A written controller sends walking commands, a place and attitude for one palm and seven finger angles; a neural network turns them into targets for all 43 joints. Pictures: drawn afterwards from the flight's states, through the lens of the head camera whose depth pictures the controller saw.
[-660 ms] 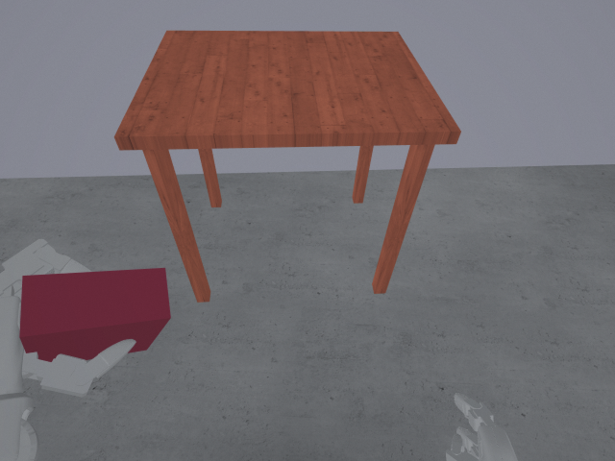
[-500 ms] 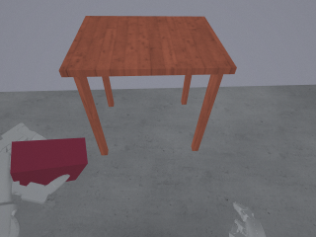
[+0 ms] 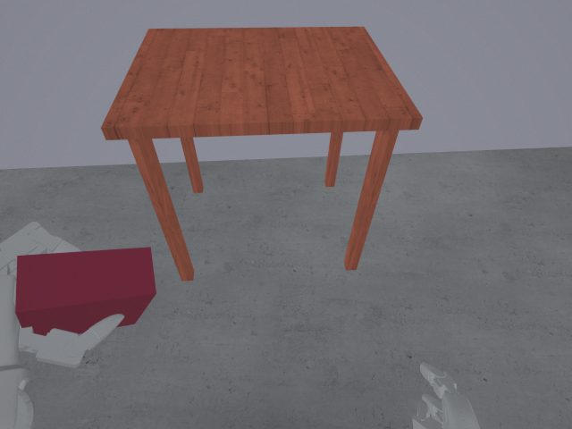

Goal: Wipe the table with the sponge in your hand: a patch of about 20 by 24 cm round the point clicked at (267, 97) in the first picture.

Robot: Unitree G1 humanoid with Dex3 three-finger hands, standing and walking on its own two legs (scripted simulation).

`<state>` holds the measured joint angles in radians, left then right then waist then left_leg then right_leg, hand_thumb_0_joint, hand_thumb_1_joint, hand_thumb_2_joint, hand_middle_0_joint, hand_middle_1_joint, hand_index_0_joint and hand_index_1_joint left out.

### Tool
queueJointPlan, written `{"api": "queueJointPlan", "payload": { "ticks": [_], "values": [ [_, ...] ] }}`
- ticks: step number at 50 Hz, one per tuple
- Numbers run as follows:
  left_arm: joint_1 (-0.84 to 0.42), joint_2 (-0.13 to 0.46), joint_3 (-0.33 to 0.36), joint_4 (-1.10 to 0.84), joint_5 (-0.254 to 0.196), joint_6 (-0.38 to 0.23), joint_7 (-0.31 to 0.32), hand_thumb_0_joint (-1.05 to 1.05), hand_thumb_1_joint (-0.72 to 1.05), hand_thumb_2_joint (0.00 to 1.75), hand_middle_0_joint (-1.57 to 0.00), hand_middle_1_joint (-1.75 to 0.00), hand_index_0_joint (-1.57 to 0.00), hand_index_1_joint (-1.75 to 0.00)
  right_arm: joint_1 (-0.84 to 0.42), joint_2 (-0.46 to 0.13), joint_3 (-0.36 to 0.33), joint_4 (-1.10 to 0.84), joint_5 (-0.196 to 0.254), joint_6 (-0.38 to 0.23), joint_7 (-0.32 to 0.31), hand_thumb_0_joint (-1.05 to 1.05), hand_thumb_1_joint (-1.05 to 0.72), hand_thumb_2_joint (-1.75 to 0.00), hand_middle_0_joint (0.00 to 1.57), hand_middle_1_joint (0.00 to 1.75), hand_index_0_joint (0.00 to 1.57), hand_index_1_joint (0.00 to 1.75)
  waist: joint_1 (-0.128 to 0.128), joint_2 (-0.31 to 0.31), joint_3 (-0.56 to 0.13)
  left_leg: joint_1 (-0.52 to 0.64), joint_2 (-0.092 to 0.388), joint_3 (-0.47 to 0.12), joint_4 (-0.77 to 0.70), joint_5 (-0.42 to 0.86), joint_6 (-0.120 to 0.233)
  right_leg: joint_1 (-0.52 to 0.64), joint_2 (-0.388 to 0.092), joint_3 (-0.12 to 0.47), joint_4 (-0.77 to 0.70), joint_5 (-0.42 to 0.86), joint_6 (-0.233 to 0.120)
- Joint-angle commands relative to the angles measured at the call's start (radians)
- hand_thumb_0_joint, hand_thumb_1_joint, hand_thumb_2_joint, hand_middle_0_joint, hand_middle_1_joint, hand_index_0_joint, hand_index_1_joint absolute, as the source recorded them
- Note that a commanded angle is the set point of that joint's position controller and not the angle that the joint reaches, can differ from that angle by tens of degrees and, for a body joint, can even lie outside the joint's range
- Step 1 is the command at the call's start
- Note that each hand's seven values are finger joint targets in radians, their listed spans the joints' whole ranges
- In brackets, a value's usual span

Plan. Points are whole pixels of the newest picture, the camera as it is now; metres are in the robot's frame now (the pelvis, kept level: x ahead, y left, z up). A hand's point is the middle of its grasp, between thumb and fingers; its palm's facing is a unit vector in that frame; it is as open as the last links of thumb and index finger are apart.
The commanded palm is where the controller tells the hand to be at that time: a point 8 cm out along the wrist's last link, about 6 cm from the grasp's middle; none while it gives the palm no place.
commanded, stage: turn to face it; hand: left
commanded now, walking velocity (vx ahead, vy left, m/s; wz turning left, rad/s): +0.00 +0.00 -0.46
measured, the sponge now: (105, 294) +0.22 +0.22 +0.14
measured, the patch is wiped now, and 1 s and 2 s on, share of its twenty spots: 0.00 0.00 0.00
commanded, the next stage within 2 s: take the last steps up to it in 0.88 s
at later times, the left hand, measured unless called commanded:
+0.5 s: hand (116, 284) +0.22 +0.20 +0.16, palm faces +0.31 -0.85 -0.42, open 9.4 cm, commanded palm +0.17 +0.25 +0.18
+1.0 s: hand (139, 273) +0.24 +0.18 +0.16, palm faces +0.22 -0.89 -0.41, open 9.4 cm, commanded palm +0.19 +0.24 +0.18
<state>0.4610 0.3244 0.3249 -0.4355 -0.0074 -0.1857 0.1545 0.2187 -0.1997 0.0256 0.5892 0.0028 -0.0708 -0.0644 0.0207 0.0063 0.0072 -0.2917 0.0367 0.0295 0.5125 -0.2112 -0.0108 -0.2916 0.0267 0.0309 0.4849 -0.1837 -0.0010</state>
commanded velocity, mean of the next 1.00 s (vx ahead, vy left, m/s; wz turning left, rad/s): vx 0.01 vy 0.00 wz -0.28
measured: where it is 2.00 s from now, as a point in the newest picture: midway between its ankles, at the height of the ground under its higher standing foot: outside the picture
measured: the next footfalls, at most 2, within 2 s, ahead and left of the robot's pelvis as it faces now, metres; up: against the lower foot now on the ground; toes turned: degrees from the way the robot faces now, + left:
left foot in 1.42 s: +0.11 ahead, +0.12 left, +0.00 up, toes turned -7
right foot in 1.70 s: +0.10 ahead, -0.10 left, +0.00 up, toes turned -23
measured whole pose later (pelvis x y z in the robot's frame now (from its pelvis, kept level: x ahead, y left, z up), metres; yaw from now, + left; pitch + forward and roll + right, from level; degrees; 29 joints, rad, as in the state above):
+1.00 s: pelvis -0.03 +0.00 -0.01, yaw -12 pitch +0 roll +2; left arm 0.45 0.34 0.35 -0.50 -0.01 -0.22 0.14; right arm 0.18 -0.20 0.01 0.58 0.00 -0.05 -0.05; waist 0.00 -0.03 0.05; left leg -0.32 0.04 0.13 0.61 -0.25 -0.01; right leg -0.46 0.05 0.13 0.68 -0.25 0.00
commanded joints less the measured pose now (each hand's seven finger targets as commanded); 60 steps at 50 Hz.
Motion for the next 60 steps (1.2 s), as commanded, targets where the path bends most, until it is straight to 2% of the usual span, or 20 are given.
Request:
{"api": "queueJointPlan", "payload": {
  "ticks": [1, 9, 14, 23, 26, 31, 36, 38, 40, 42, 44, 46, 48, 50, 54, 55, 57, 58, 59, 60],
  "values": [
    [-0.116, 0.159, 0.096, -0.237, -0.012, -0.07, 0.019, 0.0, 0.1, 1.3, -1.2, -1.6, -1.2, -1.6, -0.089, -0.121, -0.063, -0.163, 0.001, -0.054, -0.01, 0.0, -0.9, -0.9, 0.2, 0.3, 0.2, 0.3, -0.011, 0.053, -0.107, -0.01, 0.092, -0.037, -0.082, -0.065, 0.02, 0.011, -0.051, 0.098, -0.024, 0.009, -0.011],
    [-0.079, 0.174, 0.127, -0.268, -0.019, -0.07, 0.017, 0.0, 0.1, 1.3, -1.2, -1.6, -1.2, -1.6, -0.094, -0.115, -0.067, -0.183, 0.002, -0.038, -0.002, 0.0, -0.9, -0.9, 0.2, 0.3, 0.2, 0.3, -0.012, 0.033, -0.107, 0.007, 0.095, -0.019, -0.016, -0.139, 0.022, -0.105, -0.071, 0.174, 0.002, -0.045, -0.031],
    [-0.036, 0.183, 0.155, -0.287, -0.027, -0.08, 0.017, 0.0, 0.1, 1.3, -1.2, -1.6, -1.2, -1.6, -0.094, -0.115, -0.069, -0.19, 0.006, -0.038, -0.004, 0.0, -0.9, -0.9, 0.2, 0.3, 0.2, 0.3, -0.008, 0.074, -0.129, -0.001, 0.131, -0.038, -0.03, -0.113, 0.032, -0.1, -0.043, 0.149, 0.073, -0.012, -0.022],
    [-0.051, 0.198, 0.156, -0.258, -0.024, -0.083, 0.017, 0.0, 0.1, 1.3, -1.2, -1.6, -1.2, -1.6, -0.073, -0.101, -0.07, -0.165, -0.004, -0.035, 0.0, 0.0, -0.9, -0.9, 0.2, 0.3, 0.2, 0.3, -0.027, -0.093, -0.112, 0.05, 0.045, 0.017, 0.102, -0.203, 0.011, -0.199, -0.141, 0.339, -0.081, -0.098, -0.073],
    [-0.05, 0.205, 0.168, -0.27, -0.021, -0.088, 0.019, 0.0, 0.1, 1.3, -1.2, -1.6, -1.2, -1.6, -0.079, -0.106, -0.07, -0.16, -0.005, -0.035, -0.002, 0.0, -0.9, -0.9, 0.2, 0.3, 0.2, 0.3, -0.019, -0.063, -0.125, 0.084, 0.069, -0.003, 0.027, -0.165, 0.027, -0.184, -0.104, 0.29, -0.046, -0.088, -0.056],
    [-0.024, 0.182, 0.164, -0.254, -0.025, -0.091, 0.015, 0.0, 0.1, 1.3, -1.2, -1.6, -1.2, -1.6, -0.101, -0.12, -0.07, -0.178, 0.008, -0.042, -0.013, 0.0, -0.9, -0.9, 0.2, 0.3, 0.2, 0.3, -0.005, 0.122, -0.1, -0.038, 0.197, -0.091, -0.124, -0.283, 0.071, -0.126, -0.001, 0.124, 0.149, -0.102, -0.005],
    [-0.07, 0.166, 0.142, -0.253, -0.026, -0.086, 0.014, 0.0, 0.1, 1.3, -1.2, -1.6, -1.2, -1.6, -0.072, -0.12, -0.069, -0.168, 0.011, -0.073, -0.012, 0.0, -0.9, -0.9, 0.2, 0.3, 0.2, 0.3, 0.001, 0.145, -0.087, -0.128, 0.263, -0.054, -0.093, -0.194, 0.095, -0.034, -0.015, 0.025, 0.251, -0.129, 0.015],
    [-0.128, 0.163, 0.122, -0.257, -0.019, -0.082, 0.012, 0.0, 0.1, 1.3, -1.2, -1.6, -1.2, -1.6, -0.077, -0.118, -0.07, -0.17, 0.013, -0.081, -0.009, 0.0, -0.9, -0.9, 0.2, 0.3, 0.2, 0.3, -0.006, 0.02, -0.064, -0.142, 0.164, 0.033, 0.04, -0.254, 0.044, -0.059, -0.05, 0.111, 0.141, -0.025, -0.01],
    [-0.148, 0.182, 0.125, -0.238, -0.019, -0.081, 0.013, 0.0, 0.1, 1.3, -1.2, -1.6, -1.2, -1.6, -0.054, -0.106, -0.077, -0.157, 0.004, -0.079, -0.006, 0.0, -0.9, -0.9, 0.2, 0.3, 0.2, 0.3, -0.02, -0.162, -0.06, -0.04, 0.014, 0.085, 0.236, -0.334, -0.002, -0.235, -0.164, 0.371, -0.082, -0.127, -0.074],
    [-0.15, 0.218, 0.15, -0.276, -0.014, -0.081, 0.019, 0.0, 0.1, 1.3, -1.2, -1.6, -1.2, -1.6, -0.058, -0.092, -0.069, -0.135, -0.01, -0.064, 0.01, 0.0, -0.9, -0.9, 0.2, 0.3, 0.2, 0.3, -0.027, -0.159, -0.09, 0.019, -0.007, 0.046, 0.308, -0.27, -0.011, -0.24, -0.244, 0.503, -0.178, -0.136, -0.135],
    [-0.13, 0.225, 0.166, -0.301, -0.013, -0.089, 0.026, 0.0, 0.1, 1.3, -1.2, -1.6, -1.2, -1.6, -0.069, -0.082, -0.055, -0.138, -0.011, -0.052, 0.014, 0.0, -0.9, -0.9, 0.2, 0.3, 0.2, 0.3, -0.027, -0.178, -0.148, 0.048, 0.0, 0.019, 0.146, -0.209, 0.0, -0.12, -0.221, 0.403, -0.113, -0.05, -0.125],
    [-0.072, 0.218, 0.184, -0.291, -0.016, -0.1, 0.024, 0.0, 0.1, 1.3, -1.2, -1.6, -1.2, -1.6, -0.082, -0.092, -0.062, -0.144, -0.009, -0.043, 0.007, 0.0, -0.9, -0.9, 0.2, 0.3, 0.2, 0.3, -0.018, -0.085, -0.177, 0.137, 0.048, 0.003, -0.024, -0.102, 0.023, -0.11, -0.127, 0.291, -0.015, 0.004, -0.068],
    [-0.032, 0.184, 0.171, -0.289, -0.021, -0.103, 0.014, 0.0, 0.1, 1.3, -1.2, -1.6, -1.2, -1.6, -0.111, -0.107, -0.06, -0.171, 0.001, -0.03, 0.001, 0.0, -0.9, -0.9, 0.2, 0.3, 0.2, 0.3, -0.006, 0.164, -0.129, 0.071, 0.212, -0.137, -0.16, -0.137, 0.078, -0.154, -0.012, 0.124, 0.167, -0.126, -0.001],
    [0.003, 0.168, 0.157, -0.225, -0.015, -0.092, 0.011, 0.0, 0.1, 1.3, -1.2, -1.6, -1.2, -1.6, -0.1, -0.108, -0.066, -0.175, 0.007, -0.036, -0.002, 0.0, -0.9, -0.9, 0.2, 0.3, 0.2, 0.3, -0.01, 0.232, -0.089, -0.133, 0.332, -0.213, -0.27, -0.287, 0.159, -0.052, -0.003, -0.003, 0.418, -0.233, 0.026],
    [-0.036, 0.139, 0.096, -0.202, -0.002, -0.073, 0.022, 0.0, 0.1, 1.3, -1.2, -1.6, -1.2, -1.6, -0.066, -0.131, -0.065, -0.147, 0.007, -0.059, -0.006, 0.0, -0.9, -0.9, 0.2, 0.3, 0.2, 0.3, -0.028, 0.163, -0.078, -0.077, 0.216, -0.053, -0.115, -0.273, 0.105, 0.03, -0.013, -0.108, 0.128, -0.204, 0.013],
    [-0.063, 0.147, 0.087, -0.207, 0.004, -0.07, 0.025, 0.0, 0.1, 1.3, -1.2, -1.6, -1.2, -1.6, -0.074, -0.132, -0.063, -0.146, 0.006, -0.06, -0.009, 0.0, -0.9, -0.9, 0.2, 0.3, 0.2, 0.3, -0.03, 0.136, -0.065, -0.094, 0.173, -0.024, -0.058, -0.283, 0.083, 0.068, -0.027, -0.083, 0.017, -0.159, -0.002],
    [-0.12, 0.193, 0.105, -0.196, 0.011, -0.074, 0.031, 0.0, 0.1, 1.3, -1.2, -1.6, -1.2, -1.6, -0.073, -0.122, -0.061, -0.139, -0.005, -0.057, -0.013, 0.0, -0.9, -0.9, 0.2, 0.3, 0.2, 0.3, -0.053, -0.093, -0.034, -0.189, 0.037, 0.068, 0.167, -0.279, 0.032, 0.062, -0.231, 0.259, -0.136, -0.162, -0.112],
    [-0.117, 0.206, 0.111, -0.173, 0.005, -0.067, 0.033, 0.0, 0.1, 1.3, -1.2, -1.6, -1.2, -1.6, -0.079, -0.115, -0.068, -0.134, 0.001, -0.057, -0.01, 0.0, -0.9, -0.9, 0.2, 0.3, 0.2, 0.3, -0.031, -0.223, -0.058, -0.237, -0.01, 0.074, 0.326, -0.281, 0.012, 0.101, -0.322, 0.436, -0.202, -0.199, -0.16],
    [-0.106, 0.226, 0.125, -0.184, 0.004, -0.07, 0.036, 0.0, 0.1, 1.3, -1.2, -1.6, -1.2, -1.6, -0.097, -0.124, -0.074, -0.137, 0.0, -0.056, -0.007, 0.0, -0.9, -0.9, 0.2, 0.3, 0.2, 0.3, -0.013, -0.208, -0.061, -0.306, -0.002, 0.005, 0.457, -0.285, 0.009, 0.159, -0.375, 0.526, -0.226, -0.155, -0.209],
    [-0.097, 0.23, 0.132, -0.208, 0.002, -0.082, 0.037, 0.0, 0.1, 1.3, -1.2, -1.6, -1.2, -1.6, -0.086, -0.116, -0.065, -0.126, -0.003, -0.052, -0.004, 0.0, -0.9, -0.9, 0.2, 0.3, 0.2, 0.3, -0.021, -0.136, -0.065, -0.346, 0.011, -0.039, 0.516, -0.26, 0.006, 0.205, -0.392, 0.498, -0.211, -0.071, -0.229]
  ]
}}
